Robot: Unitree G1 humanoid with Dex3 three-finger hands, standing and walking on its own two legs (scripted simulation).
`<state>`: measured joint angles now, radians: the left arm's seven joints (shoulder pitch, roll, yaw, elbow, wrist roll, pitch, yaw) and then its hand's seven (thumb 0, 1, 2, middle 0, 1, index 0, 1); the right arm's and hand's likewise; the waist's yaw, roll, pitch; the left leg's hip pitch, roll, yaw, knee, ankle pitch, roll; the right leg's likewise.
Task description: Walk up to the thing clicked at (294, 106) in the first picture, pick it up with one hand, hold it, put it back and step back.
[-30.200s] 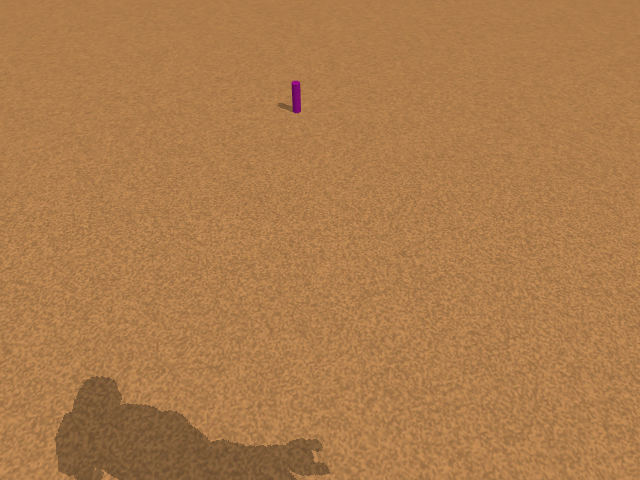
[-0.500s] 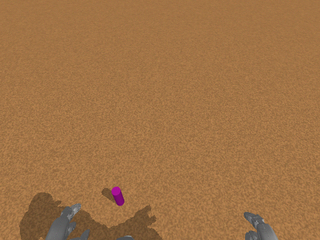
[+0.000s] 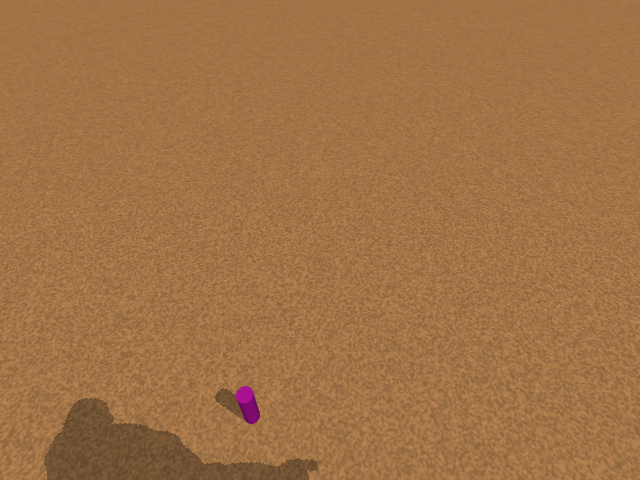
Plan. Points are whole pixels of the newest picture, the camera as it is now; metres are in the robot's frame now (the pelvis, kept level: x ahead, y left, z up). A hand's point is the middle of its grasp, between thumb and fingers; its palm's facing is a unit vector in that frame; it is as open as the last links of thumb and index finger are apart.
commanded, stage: stand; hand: left
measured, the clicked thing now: (248, 405) +0.45 +0.21 -0.69
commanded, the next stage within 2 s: step back in 1.56 s
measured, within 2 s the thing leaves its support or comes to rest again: neither
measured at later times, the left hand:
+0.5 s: hand out of the picture +0.04 +0.24 -0.16, palm faces -0.03 -0.94 -0.35, open 7.4 cm
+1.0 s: hand out of the picture +0.09 +0.24 -0.15, palm faces -0.04 -0.94 -0.34, open 7.4 cm
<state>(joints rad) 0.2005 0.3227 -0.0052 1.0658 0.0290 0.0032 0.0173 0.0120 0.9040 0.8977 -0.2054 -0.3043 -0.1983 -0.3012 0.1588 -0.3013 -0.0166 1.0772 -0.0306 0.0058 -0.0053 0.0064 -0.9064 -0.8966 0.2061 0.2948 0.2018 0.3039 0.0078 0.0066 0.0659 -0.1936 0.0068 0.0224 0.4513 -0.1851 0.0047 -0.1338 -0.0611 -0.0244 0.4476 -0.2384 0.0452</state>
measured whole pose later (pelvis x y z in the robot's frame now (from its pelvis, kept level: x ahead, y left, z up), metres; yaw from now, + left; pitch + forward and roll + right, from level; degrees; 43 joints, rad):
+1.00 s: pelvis +0.02 +0.00 +0.01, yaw -1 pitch -3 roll +0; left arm 0.11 0.33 0.01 1.15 0.02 -0.01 0.01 0.01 0.91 0.90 -0.21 -0.30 -0.20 -0.30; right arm 0.10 -0.33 -0.01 1.15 -0.02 0.00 0.00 0.00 -0.91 -0.90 0.21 0.29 0.20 0.30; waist -0.01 0.01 0.07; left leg -0.14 0.01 0.03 0.34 -0.16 0.00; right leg -0.08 -0.05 -0.02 0.33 -0.20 0.04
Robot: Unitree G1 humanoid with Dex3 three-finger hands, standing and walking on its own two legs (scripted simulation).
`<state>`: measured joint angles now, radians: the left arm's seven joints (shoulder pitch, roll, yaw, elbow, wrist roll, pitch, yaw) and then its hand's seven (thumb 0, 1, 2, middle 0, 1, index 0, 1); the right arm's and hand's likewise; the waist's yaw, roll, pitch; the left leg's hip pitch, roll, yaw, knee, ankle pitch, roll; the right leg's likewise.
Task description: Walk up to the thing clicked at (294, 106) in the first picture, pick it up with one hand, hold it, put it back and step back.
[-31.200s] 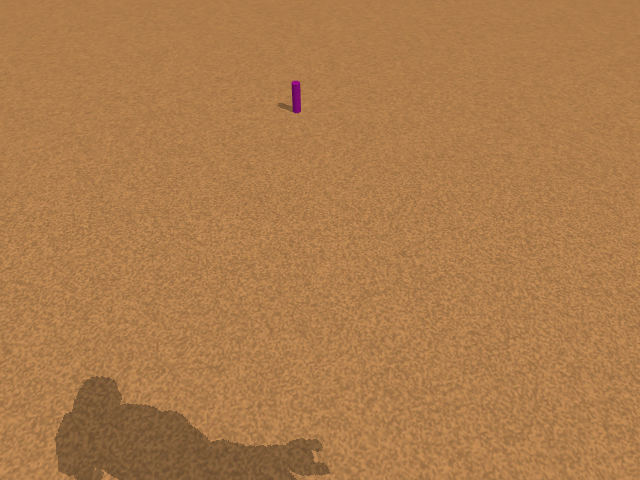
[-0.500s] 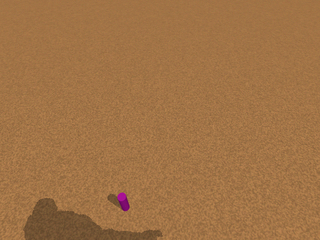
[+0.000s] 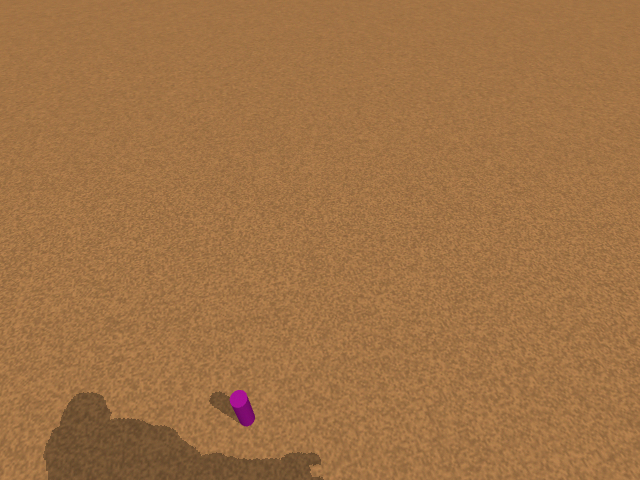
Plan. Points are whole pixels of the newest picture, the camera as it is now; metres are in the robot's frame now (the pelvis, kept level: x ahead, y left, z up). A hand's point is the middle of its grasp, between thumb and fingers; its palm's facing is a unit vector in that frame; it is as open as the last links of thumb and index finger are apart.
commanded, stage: stand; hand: left
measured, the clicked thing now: (243, 409) +0.43 +0.22 -0.70
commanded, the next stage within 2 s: step back in 0.56 s
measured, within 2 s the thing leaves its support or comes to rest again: neither
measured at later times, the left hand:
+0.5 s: hand out of the picture +0.08 +0.25 -0.16, palm faces -0.02 -0.94 -0.34, open 7.4 cm
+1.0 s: hand out of the picture +0.03 +0.26 -0.16, palm faces -0.03 -0.91 -0.42, open 7.4 cm
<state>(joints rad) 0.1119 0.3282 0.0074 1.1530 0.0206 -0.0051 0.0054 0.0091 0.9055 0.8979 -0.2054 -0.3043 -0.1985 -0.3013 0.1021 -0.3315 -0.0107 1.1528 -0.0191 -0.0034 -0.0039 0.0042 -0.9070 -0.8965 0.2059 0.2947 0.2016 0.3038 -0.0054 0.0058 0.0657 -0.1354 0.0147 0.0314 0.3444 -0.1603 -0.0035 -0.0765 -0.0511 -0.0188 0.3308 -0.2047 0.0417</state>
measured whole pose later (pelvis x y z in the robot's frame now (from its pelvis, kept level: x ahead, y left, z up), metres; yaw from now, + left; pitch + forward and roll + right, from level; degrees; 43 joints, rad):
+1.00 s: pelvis -0.07 -0.01 -0.02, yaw +1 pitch -1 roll +1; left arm 0.08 0.36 0.05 0.92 0.05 0.04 0.01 0.01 0.90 0.90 -0.21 -0.30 -0.20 -0.30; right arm 0.10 -0.42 -0.07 0.93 0.01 0.07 0.01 0.00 -0.91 -0.90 0.20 0.29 0.20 0.30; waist 0.00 0.02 0.18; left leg -0.42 -0.09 -0.08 1.07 -0.49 0.00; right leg -0.36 -0.06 -0.02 0.64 -0.25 0.00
